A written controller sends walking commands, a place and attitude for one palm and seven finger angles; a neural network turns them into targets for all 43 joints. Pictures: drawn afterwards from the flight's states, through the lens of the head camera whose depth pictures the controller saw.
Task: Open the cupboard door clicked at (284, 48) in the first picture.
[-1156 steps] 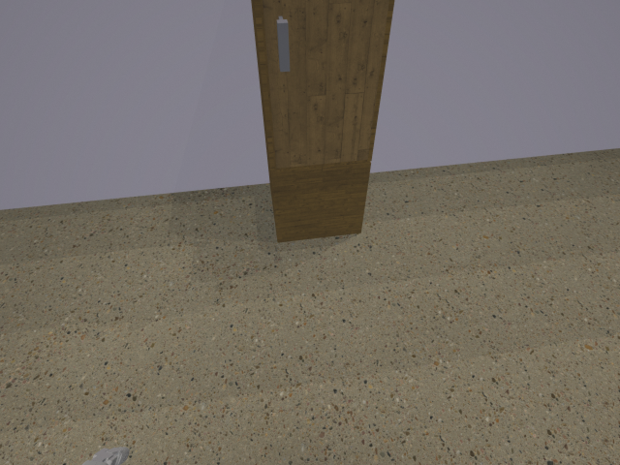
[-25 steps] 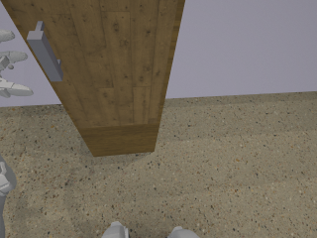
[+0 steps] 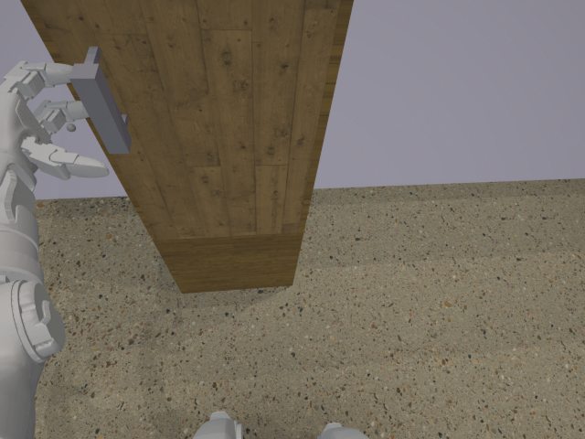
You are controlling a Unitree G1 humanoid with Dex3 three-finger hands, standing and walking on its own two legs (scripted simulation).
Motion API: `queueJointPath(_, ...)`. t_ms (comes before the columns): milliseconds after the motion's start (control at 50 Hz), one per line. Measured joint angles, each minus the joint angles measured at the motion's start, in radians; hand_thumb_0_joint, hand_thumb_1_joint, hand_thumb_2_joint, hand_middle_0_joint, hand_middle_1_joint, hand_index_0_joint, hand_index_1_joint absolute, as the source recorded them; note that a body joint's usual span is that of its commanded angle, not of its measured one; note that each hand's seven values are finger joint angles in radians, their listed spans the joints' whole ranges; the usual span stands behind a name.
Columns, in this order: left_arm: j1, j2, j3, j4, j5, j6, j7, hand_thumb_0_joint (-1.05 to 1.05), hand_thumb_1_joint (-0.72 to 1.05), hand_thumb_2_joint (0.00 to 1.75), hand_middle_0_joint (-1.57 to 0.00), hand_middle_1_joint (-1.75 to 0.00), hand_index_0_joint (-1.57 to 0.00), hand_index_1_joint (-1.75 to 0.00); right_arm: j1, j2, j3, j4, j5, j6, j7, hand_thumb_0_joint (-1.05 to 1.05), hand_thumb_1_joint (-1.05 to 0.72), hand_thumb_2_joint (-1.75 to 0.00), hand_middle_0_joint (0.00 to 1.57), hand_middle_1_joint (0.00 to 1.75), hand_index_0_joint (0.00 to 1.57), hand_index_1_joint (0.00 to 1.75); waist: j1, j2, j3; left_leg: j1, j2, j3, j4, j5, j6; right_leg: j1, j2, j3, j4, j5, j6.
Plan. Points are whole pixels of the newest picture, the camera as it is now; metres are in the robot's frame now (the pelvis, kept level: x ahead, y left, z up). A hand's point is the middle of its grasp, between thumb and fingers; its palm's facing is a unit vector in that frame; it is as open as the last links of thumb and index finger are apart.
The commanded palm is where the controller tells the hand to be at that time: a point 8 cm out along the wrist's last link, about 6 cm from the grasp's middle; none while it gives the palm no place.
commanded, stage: slide the fingers in behind the handle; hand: left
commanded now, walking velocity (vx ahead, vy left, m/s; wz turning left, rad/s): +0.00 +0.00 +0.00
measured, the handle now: (107, 101) +0.53 +0.22 +0.12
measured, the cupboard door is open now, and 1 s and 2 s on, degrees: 0 0 1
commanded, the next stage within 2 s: close the thumb around the handle in 1.08 s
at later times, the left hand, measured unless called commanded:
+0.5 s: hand (102, 128) +0.49 +0.22 +0.12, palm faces +0.05 -1.00 +0.02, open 13.9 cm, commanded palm +0.46 +0.26 +0.12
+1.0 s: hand (119, 127) +0.48 +0.20 +0.13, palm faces +0.06 -1.00 +0.00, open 14.0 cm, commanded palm +0.46 +0.25 +0.12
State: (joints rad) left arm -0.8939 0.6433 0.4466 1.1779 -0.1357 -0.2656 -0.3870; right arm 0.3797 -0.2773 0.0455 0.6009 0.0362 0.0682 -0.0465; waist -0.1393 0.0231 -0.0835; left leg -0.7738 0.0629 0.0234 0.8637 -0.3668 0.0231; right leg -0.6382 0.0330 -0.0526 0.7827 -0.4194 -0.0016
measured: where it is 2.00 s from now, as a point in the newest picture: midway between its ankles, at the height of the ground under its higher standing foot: outside the picture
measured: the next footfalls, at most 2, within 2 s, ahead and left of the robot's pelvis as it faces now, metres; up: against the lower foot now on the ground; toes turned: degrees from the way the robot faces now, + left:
none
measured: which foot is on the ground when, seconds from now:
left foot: down 0.00-1.00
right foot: down 0.00-1.00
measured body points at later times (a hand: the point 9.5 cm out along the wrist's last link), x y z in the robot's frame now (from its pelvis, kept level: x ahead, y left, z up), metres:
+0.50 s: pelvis -0.01 +0.00 +0.00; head +0.08 +0.02 +0.44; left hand +0.48 +0.27 +0.13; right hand +0.01 -0.27 -0.11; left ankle +0.02 +0.10 -0.70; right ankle -0.03 -0.12 -0.70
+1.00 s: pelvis +0.00 -0.01 +0.00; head +0.07 -0.01 +0.45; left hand +0.47 +0.25 +0.13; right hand +0.01 -0.28 -0.11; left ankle +0.02 +0.10 -0.70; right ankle -0.03 -0.12 -0.70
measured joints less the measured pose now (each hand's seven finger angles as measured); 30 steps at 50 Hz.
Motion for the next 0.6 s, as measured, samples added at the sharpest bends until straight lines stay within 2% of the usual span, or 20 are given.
queueJointPath(140, -0.001, -0.025, -0.036, -0.013, -0.013, -0.002, 0.009, -0.01, -0.50, 0.30, -0.30, -1.20, -0.30, -1.20, 0.025, -0.002, -0.007, 0.023, -0.001, 0.002, 0.001, 0.01, -0.91, -0.90, 0.20, 0.30, 0.21, 0.30, 0.003, 0.003, 0.002, 0.004, -0.003, -0.004, -0.003, 0.003, 0.000, 0.007, -0.002, -0.004, -0.004, 0.001, 0.000)
queueJointPath(200, -0.012, -0.035, -0.030, -0.003, -0.018, -0.006, 0.023, -0.01, -0.50, 0.30, -0.30, -1.20, -0.31, -1.21, 0.027, -0.004, -0.008, 0.032, -0.003, -0.001, 0.000, 0.01, -0.91, -0.90, 0.20, 0.30, 0.21, 0.30, 0.000, 0.002, 0.005, 0.002, -0.004, -0.006, -0.003, 0.005, 0.000, 0.004, -0.003, -0.006, -0.002, 0.001, -0.001)
queueJointPath(360, -0.012, -0.064, -0.066, -0.027, -0.004, -0.009, 0.062, -0.01, -0.50, 0.30, -0.30, -1.21, -0.31, -1.21, 0.032, -0.006, -0.020, 0.042, -0.009, -0.013, 0.008, 0.01, -0.91, -0.90, 0.20, 0.30, 0.21, 0.30, 0.001, 0.006, 0.003, -0.004, -0.005, -0.008, -0.002, 0.009, -0.002, -0.002, -0.004, -0.008, 0.002, 0.003, -0.002)
queueJointPath(480, -0.013, -0.087, -0.046, -0.013, -0.004, -0.007, 0.090, -0.01, -0.50, 0.30, -0.30, -1.20, -0.31, -1.22, 0.026, -0.001, -0.015, 0.039, -0.009, -0.020, 0.010, 0.01, -0.91, -0.90, 0.20, 0.30, 0.21, 0.30, -0.005, 0.002, -0.001, 0.003, -0.004, -0.006, -0.006, 0.012, -0.004, 0.001, -0.002, -0.005, 0.005, 0.004, -0.004)
queueJointPath(600, -0.027, -0.093, -0.082, -0.014, 0.016, -0.015, 0.123, -0.01, -0.50, 0.30, -0.30, -1.20, -0.30, -1.22, 0.020, 0.003, -0.017, 0.039, -0.012, -0.030, 0.015, 0.01, -0.91, -0.90, 0.20, 0.30, 0.21, 0.30, -0.002, 0.008, 0.006, -0.004, -0.005, -0.012, 0.000, 0.015, -0.007, -0.006, -0.003, -0.011, 0.014, 0.002, -0.008)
